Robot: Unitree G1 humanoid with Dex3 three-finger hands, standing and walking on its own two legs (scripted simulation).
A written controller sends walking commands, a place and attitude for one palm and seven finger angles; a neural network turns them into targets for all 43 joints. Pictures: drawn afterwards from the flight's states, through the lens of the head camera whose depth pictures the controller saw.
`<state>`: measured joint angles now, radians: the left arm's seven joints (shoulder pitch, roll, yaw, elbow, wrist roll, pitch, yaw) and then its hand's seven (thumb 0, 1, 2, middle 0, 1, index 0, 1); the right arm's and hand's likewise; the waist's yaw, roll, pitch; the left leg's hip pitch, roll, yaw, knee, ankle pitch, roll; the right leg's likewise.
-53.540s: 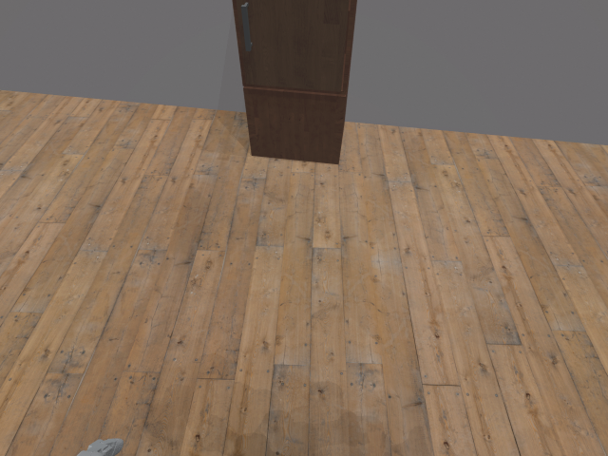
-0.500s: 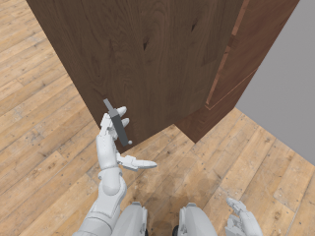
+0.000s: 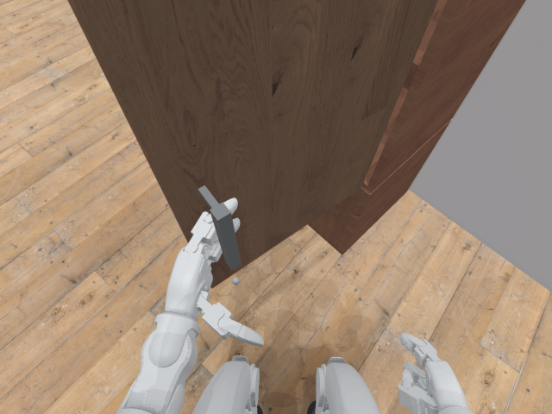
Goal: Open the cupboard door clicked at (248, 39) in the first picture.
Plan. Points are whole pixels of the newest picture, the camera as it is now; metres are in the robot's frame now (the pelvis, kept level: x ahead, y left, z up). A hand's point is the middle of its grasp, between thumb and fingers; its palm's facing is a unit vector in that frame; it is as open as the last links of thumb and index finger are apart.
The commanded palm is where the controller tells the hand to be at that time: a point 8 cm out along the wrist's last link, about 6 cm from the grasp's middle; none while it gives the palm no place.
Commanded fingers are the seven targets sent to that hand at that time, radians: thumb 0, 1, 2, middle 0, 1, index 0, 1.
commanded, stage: slide the hand sideways off the handle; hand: left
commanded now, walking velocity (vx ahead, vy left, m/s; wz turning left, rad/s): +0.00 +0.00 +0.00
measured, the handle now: (220, 231) +0.36 +0.10 +0.03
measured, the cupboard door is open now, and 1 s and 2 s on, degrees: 83 83 83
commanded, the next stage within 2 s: draw the hand back to the body in 0.64 s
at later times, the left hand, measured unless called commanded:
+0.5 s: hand (195, 315) +0.25 +0.12 +0.02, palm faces -0.08 -1.00 -0.04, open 16.1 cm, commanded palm +0.22 +0.19 +0.02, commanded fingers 0.00 -0.50 0.30 -0.15 -0.30 -0.15 -0.30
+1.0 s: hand (149, 322) +0.22 +0.16 +0.07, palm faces -0.04 -1.00 -0.08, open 16.3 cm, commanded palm +0.20 +0.22 +0.09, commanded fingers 0.00 -0.50 0.30 -0.15 -0.30 -0.15 -0.30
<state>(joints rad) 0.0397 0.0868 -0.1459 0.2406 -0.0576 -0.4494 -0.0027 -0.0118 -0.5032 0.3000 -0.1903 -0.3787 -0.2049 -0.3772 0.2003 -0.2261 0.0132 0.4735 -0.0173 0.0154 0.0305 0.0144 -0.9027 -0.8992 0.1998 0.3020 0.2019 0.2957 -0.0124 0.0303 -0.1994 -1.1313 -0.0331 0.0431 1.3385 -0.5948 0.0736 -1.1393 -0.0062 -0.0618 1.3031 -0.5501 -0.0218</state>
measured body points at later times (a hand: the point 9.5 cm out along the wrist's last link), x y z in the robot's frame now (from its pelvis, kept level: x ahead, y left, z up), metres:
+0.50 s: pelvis +0.01 -0.02 -0.01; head +0.12 -0.02 +0.43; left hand +0.25 +0.18 +0.02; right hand +0.21 -0.25 -0.10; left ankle +0.02 +0.07 -0.61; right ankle +0.04 -0.11 -0.61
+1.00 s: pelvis +0.01 -0.03 +0.01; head +0.09 -0.03 +0.46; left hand +0.22 +0.21 +0.08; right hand +0.19 -0.25 -0.08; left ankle +0.02 +0.07 -0.61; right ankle +0.04 -0.11 -0.61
